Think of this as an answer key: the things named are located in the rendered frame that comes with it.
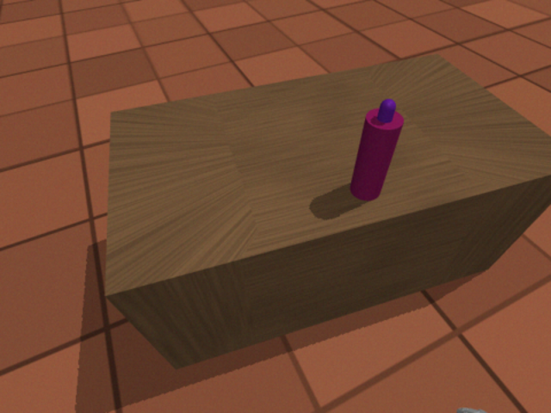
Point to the bottle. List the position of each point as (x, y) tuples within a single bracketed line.
[(380, 135)]

